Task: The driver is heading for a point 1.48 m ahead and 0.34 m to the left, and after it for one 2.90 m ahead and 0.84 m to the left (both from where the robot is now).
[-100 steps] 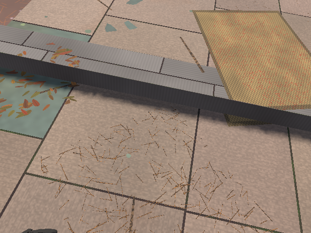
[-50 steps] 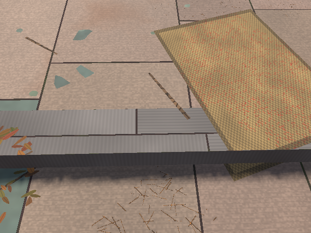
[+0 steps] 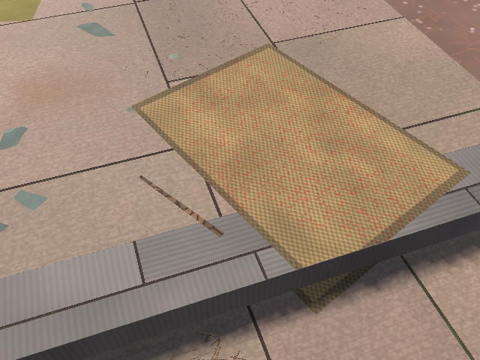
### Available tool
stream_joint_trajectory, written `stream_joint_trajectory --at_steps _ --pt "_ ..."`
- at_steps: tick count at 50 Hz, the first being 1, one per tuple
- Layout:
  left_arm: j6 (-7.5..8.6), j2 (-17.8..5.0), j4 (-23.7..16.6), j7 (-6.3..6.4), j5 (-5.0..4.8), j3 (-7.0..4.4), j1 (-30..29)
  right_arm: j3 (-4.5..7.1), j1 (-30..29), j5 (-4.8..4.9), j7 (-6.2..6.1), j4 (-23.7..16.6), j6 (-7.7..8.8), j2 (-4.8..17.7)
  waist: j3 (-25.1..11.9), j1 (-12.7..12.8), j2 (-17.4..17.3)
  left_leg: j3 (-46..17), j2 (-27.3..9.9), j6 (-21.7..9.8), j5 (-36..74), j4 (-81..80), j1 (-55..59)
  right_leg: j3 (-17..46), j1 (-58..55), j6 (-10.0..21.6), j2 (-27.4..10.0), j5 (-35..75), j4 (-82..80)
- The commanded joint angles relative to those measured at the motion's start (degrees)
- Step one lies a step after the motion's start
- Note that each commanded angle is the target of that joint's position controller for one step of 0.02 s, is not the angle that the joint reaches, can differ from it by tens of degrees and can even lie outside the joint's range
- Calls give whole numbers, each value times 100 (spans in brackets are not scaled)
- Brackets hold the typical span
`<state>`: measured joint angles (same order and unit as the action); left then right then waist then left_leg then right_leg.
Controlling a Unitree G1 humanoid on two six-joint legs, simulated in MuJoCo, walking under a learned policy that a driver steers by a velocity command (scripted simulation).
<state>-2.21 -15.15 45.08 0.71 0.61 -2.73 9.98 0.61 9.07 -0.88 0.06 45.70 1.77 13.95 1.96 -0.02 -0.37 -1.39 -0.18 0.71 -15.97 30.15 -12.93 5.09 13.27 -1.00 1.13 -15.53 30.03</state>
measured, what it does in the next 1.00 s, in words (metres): walks ahead: left foot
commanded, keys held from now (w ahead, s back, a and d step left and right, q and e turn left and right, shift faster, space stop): no key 0.14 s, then w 0.86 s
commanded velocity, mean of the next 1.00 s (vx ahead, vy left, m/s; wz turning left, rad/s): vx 0.31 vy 0.00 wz -0.01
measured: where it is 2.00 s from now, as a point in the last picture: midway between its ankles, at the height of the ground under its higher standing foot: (253, 209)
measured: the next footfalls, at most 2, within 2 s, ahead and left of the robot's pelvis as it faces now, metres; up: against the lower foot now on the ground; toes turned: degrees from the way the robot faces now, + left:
left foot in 0.84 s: +0.40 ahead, +0.09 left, +0.00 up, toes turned +3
right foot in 1.52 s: +0.86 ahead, -0.11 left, +0.12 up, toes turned -5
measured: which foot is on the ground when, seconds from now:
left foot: down 0.00-0.50, up 0.52-0.82, down 0.84-1.00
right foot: down 0.00-0.84, up 0.86-1.00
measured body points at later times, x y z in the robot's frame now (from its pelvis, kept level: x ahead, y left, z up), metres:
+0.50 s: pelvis +0.07 -0.01 +0.00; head +0.08 -0.02 +0.45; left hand +0.16 +0.25 -0.13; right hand +0.07 -0.29 -0.14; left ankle +0.00 +0.12 -0.73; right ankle +0.04 -0.11 -0.74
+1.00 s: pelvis +0.32 +0.03 +0.00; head +0.34 +0.05 +0.45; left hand +0.35 +0.29 -0.15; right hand +0.40 -0.23 -0.13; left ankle +0.36 +0.09 -0.73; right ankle +0.24 -0.10 -0.64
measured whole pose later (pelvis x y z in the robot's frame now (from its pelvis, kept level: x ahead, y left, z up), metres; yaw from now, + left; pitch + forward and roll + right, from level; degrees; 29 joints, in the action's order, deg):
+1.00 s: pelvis +0.32 +0.03 +0.00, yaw -1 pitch -1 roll +0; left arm 3.7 -13.6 57.2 -1.0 2.0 -1.4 15.7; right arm 2.5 13.0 -1.2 0.7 52.8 3.5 13.8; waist 3.8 1.5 1.7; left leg 5.7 4.1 -6.1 -9.7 25.0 -14.4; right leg 1.0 21.9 4.8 -1.7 -16.2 66.3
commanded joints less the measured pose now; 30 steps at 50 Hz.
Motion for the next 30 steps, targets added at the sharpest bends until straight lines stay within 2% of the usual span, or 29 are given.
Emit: stream_joint_trajectory --at_steps 1,7,8,9,11,13,15,17,18,19,20,21,22,23,24,25,26,27,28,29,30 --pt "112 -592 -211 42 10 -117 -97 166 -48 3 -46 -258 20 694 -281 -45 246 -160 -217 -109 597 -440 -34 297 -127 192 -289 989 -426" --pt "158 -567 76 94 -7 -81 -61 157 16 10 -85 0 -4 674 -148 -40 182 -117 -169 -49 454 -489 -19 312 -41 188 -273 706 -505" --pt "153 -552 173 105 -15 -77 42 153 112 13 -93 89 -13 654 -257 -32 177 -39 -93 -56 -63 -494 5 267 -83 216 -216 105 -552" --pt "116 -651 234 24 90 -95 120 184 157 -56 -38 146 -164 713 -98 6 288 -243 -147 -205 -607 -498 -31 483 78 329 -290 -646 -728" --pt "68 -727 301 -58 114 -143 193 219 206 -75 28 137 -273 767 220 -9 272 -245 -42 -385 -1905 -435 -339 588 397 535 -241 -2294 -844" --pt "95 -712 315 -74 85 -148 224 222 276 -62 47 139 -241 739 486 -15 225 -374 -68 -504 -2253 -458 -550 743 537 672 -311 -2695 -887" --pt "176 -670 335 -55 60 -151 218 247 426 -60 20 203 -135 743 471 -49 132 -584 -152 -593 -2077 -569 -433 806 484 715 -349 -2436 -803" --pt "279 -578 292 -67 46 -139 40 308 707 -43 0 310 -52 871 361 -164 -149 -1083 -364 -781 -2168 -958 57 544 679 650 -176 -1984 -460" --pt "339 -485 235 -88 51 -119 -131 360 944 -28 -9 402 -32 1003 369 -266 -434 -1581 -620 -946 -2410 -1328 426 221 963 567 18 -1623 -78" --pt "406 -336 166 -114 73 -83 -309 433 1199 -13 -18 516 -21 1183 423 -356 -857 -2237 -1045 -1154 -2616 -1807 777 -266 1255 473 226 -1005 460" --pt "469 -310 95 -126 112 -61 -465 470 1261 -10 -18 558 -23 1238 622 -379 -960 -2586 -1375 -1304 -2476 -2026 835 -546 1450 464 173 -704 562" --pt "531 -298 72 -140 121 -48 -486 474 1276 -18 -3 571 -18 1197 687 -353 -931 -2604 -1451 -1358 -2163 -2017 662 -561 1276 513 89 -707 406" --pt "593 -243 129 -160 95 -28 -276 474 1144 -26 15 575 -10 1145 672 -186 -985 -2338 -1352 -1287 -1642 -1856 480 -606 831 575 68 -626 -6" --pt "648 -229 302 -170 68 -33 169 469 891 -7 25 535 -1 1054 559 70 -938 -1888 -1114 -1117 -1106 -1592 79 -608 -12 642 99 -407 -487" --pt "698 -358 587 -146 54 -86 933 440 534 19 17 425 29 893 341 456 -656 -1335 -764 -874 -681 -1064 -778 -271 -1361 726 -15 -268 -850" --pt "733 -963 855 -81 74 -259 1862 348 -114 23 29 127 96 585 224 956 540 -304 -30 -537 -221 413 -1728 1257 -2259 1050 -895 -1167 -1543" --pt "710 -1536 1112 -66 74 -431 2488 353 -250 -21 40 -94 165 578 260 1048 1656 325 341 -420 -981 1827 -2999 2855 -3111 1487 -1951 -538 -2018" --pt "671 -1103 1118 -64 139 -312 2337 423 -287 -107 8 -5 141 873 449 867 773 84 82 -517 -1436 2644 -3514 2616 -3127 1582 -2115 561 -1707" --pt "664 -848 1016 -66 181 -233 2041 404 -85 -67 33 112 146 746 346 656 442 -13 -97 -570 -1205 2974 -3525 2101 -3095 1516 -1922 1235 -1543" --pt "662 -702 978 -63 196 -180 1795 384 -61 -38 84 141 154 661 254 503 401 13 -246 -576 -938 3052 -3486 1712 -2976 1417 -1750 1432 -1598" --pt "671 -607 995 -60 172 -128 1682 370 -158 -63 136 94 138 602 287 414 511 84 -335 -545 -754 2989 -3444 1402 -2799 1338 -1608 1617 -1723"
